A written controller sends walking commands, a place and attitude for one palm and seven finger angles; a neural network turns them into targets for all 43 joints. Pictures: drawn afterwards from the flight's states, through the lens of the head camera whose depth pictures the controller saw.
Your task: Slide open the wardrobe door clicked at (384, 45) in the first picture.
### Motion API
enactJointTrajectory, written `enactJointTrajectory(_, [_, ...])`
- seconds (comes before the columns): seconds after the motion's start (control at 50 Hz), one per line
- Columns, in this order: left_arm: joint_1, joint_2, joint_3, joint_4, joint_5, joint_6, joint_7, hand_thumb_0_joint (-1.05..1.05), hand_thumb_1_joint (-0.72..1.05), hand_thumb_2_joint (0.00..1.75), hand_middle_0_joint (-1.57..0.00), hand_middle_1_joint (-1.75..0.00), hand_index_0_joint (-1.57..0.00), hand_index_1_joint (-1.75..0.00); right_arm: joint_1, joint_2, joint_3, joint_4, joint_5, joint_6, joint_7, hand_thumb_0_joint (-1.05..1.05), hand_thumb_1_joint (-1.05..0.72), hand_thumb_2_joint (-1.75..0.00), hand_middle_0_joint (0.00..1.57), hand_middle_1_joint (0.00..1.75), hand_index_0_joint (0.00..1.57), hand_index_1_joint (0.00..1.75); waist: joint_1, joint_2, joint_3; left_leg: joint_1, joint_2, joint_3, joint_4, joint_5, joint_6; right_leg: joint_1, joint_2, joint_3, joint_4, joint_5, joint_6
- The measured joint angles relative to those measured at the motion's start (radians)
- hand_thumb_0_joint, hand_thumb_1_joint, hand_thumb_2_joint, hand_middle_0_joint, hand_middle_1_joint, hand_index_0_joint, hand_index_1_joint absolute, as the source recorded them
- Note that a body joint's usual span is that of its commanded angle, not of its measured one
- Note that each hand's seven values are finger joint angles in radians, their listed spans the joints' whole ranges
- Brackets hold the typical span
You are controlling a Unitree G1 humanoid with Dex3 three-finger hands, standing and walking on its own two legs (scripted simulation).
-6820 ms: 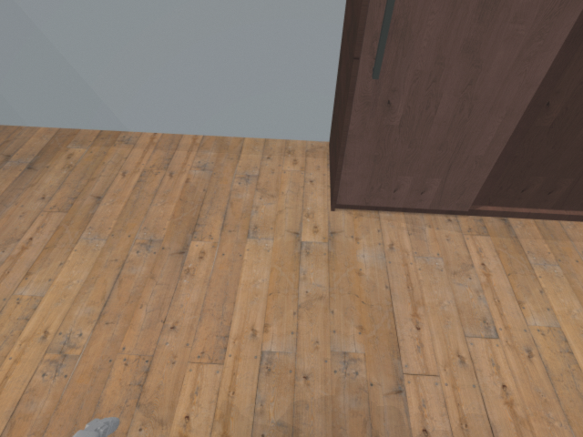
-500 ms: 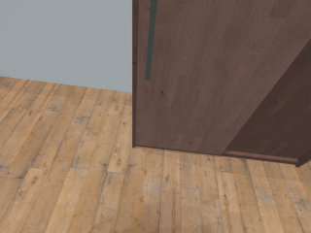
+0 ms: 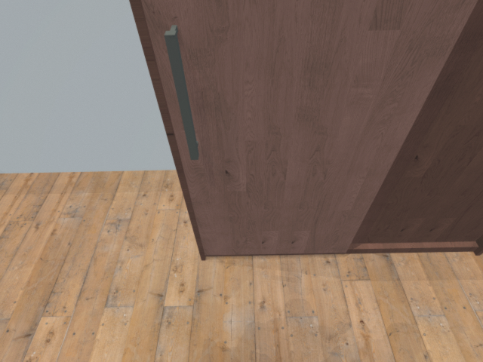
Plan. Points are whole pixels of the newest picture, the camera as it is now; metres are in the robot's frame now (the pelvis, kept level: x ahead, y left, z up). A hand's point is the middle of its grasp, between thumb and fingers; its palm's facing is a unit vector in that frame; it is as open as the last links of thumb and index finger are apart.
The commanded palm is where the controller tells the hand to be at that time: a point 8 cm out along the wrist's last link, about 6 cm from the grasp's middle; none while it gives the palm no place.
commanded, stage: take the last steps up to it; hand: left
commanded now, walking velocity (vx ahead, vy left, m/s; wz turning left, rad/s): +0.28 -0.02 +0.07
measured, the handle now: (185, 101) +0.64 +0.13 +0.10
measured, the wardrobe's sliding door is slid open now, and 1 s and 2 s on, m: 0.00 0.00 0.00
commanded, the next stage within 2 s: come to a stop and stand still in 0.34 s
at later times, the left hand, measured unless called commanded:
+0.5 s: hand out of the picture +0.05 +0.14 -0.18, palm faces +0.18 -0.98 -0.12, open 7.3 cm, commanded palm none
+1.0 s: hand (161, 355) +0.18 +0.16 -0.16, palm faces +0.08 -0.96 -0.28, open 7.4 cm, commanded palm none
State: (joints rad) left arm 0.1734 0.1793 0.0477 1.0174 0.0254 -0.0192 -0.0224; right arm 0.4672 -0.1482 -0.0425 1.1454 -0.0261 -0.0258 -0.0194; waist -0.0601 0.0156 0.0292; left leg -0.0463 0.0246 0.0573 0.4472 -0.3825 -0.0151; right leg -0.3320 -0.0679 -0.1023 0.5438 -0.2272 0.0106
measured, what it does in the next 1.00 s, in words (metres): walks ahead: left foot, then right foot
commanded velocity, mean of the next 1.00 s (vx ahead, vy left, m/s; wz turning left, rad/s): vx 0.03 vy -0.01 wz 0.03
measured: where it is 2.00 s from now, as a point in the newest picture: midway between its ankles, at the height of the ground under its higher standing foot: outside the picture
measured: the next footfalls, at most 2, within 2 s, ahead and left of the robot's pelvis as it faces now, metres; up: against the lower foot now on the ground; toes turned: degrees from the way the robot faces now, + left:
left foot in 0.48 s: +0.27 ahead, +0.11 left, +0.00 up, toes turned +11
right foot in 0.96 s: +0.17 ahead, -0.16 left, +0.00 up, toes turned +0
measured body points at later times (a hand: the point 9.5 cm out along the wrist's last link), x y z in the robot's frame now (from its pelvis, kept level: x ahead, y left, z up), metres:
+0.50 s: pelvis +0.16 +0.01 +0.00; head +0.17 +0.03 +0.44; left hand +0.05 +0.19 -0.17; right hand +0.29 -0.20 -0.14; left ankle +0.23 +0.11 -0.73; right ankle +0.06 -0.11 -0.73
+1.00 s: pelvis +0.13 -0.04 +0.00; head +0.13 -0.06 +0.45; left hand +0.17 +0.21 -0.14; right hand +0.20 -0.29 -0.16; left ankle +0.23 +0.10 -0.72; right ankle +0.13 -0.17 -0.73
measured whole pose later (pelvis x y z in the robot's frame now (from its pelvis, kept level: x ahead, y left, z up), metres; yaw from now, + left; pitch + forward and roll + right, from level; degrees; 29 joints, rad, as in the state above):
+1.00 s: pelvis +0.13 -0.04 +0.00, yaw +2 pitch -1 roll +1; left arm 0.25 0.19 0.04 1.00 0.03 0.02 0.03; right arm 0.19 -0.21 -0.08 1.04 -0.02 0.05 -0.01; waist -0.01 0.03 0.01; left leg -0.41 0.08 0.09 0.59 -0.28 -0.02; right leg -0.22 -0.06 -0.06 0.58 -0.33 0.01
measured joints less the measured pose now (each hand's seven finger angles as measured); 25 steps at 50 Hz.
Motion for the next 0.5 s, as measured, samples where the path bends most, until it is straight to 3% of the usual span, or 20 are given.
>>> enactJointTrajectory(0.04, [-0.014, -0.012, -0.001, -0.002, -0.001, -0.029, 0.008, 0.0, 0.91, 0.9, -0.2, -0.3, -0.2, -0.3, -0.008, -0.003, 0.001, 0.015, 0.007, 0.011, 0.005, 0.0, -0.91, -0.9, 0.2, 0.3, 0.2, 0.3, 0.006, 0.022, 0.018, -0.094, 0.023, -0.02, 0.246, -0.085, 0.02, 0.002, 0.019, -0.023, 0.044, 0.007, -0.037])
enactJointTrajectory(0.08, [-0.001, -0.025, -0.005, -0.002, -0.006, -0.041, 0.016, 0.0, 0.91, 0.9, -0.2, -0.3, -0.2, -0.3, -0.026, -0.008, -0.004, 0.019, 0.008, 0.022, 0.011, 0.01, -0.91, -0.9, 0.2, 0.3, 0.2, 0.3, 0.016, 0.029, 0.017, -0.204, 0.027, -0.03, 0.481, -0.088, 0.037, 0.036, 0.03, -0.043, 0.037, -0.031, -0.055])
enactJointTrajectory(0.12, [0.027, -0.035, -0.002, 0.008, -0.011, -0.041, 0.029, 0.0, 0.91, 0.9, -0.2, -0.3, -0.2, -0.3, -0.054, -0.014, -0.011, 0.01, 0.006, 0.027, 0.015, 0.01, -0.91, -0.9, 0.2, 0.3, 0.2, 0.3, 0.027, 0.024, 0.007, -0.3, 0.038, -0.018, 0.611, -0.026, 0.038, 0.085, 0.037, -0.051, -0.014, -0.033, -0.058])
enactJointTrajectory(0.16, [0.057, -0.03, 0.004, 0.022, -0.012, -0.043, 0.044, -0.01, 0.94, 0.9, -0.21, -0.3, -0.2, -0.3, -0.089, -0.021, -0.016, -0.011, 0.003, 0.025, 0.016, 0.01, -0.91, -0.9, 0.2, 0.3, 0.2, 0.3, 0.034, 0.022, -0.003, -0.374, 0.057, -0.011, 0.646, 0.041, 0.028, 0.134, 0.048, -0.06, -0.076, -0.02, -0.061])
enactJointTrajectory(0.26, [0.14, -0.035, -0.014, 0.073, -0.005, -0.048, 0.046, -0.01, 0.94, 0.9, -0.2, -0.3, -0.2, -0.3, -0.19, -0.035, -0.025, -0.069, 0.002, 0.019, 0.018, 0.0, -0.91, -0.9, 0.2, 0.3, 0.19, 0.3, 0.044, 0.022, -0.014, -0.478, 0.087, 0.004, 0.551, 0.133, -0.003, 0.227, 0.066, -0.073, -0.178, -0.015, -0.064])
enactJointTrajectory(0.34, [0.194, -0.054, -0.028, 0.109, -0.002, -0.049, 0.042, 0.0, 0.93, 0.9, -0.2, -0.3, -0.2, -0.3, -0.266, -0.033, -0.021, -0.098, 0.006, 0.015, 0.027, 0.0, -0.91, -0.9, 0.19, 0.3, 0.19, 0.3, 0.067, 0.017, -0.006, -0.479, 0.092, 0.021, 0.394, 0.171, -0.012, 0.276, 0.071, -0.078, -0.202, -0.041, -0.053])
enactJointTrajectory(0.44, [0.243, -0.07, -0.034, 0.141, 0.0, -0.043, 0.043, 0.0, 0.91, 0.9, -0.2, -0.3, -0.2, -0.3, -0.337, -0.015, -0.007, -0.112, 0.008, 0.005, 0.032, 0.0, -0.91, -0.9, 0.19, 0.3, 0.19, 0.3, 0.109, 0.0, 0.013, -0.398, 0.064, 0.045, 0.213, 0.17, 0.005, 0.319, 0.061, -0.083, -0.167, -0.112, -0.024])
enactJointTrajectory(0.5, [0.265, -0.069, -0.035, 0.159, -0.007, -0.029, 0.05, 0.0, 0.91, 0.9, -0.2, -0.3, -0.2, -0.3, -0.361, 0.003, 0.007, -0.117, 0.005, -0.018, 0.023, 0.0, -0.91, -0.9, 0.19, 0.3, 0.19, 0.3, 0.117, -0.027, 0.024, -0.319, 0.031, 0.068, 0.115, 0.231, 0.04, 0.293, 0.029, -0.074, -0.03, -0.196, 0.0])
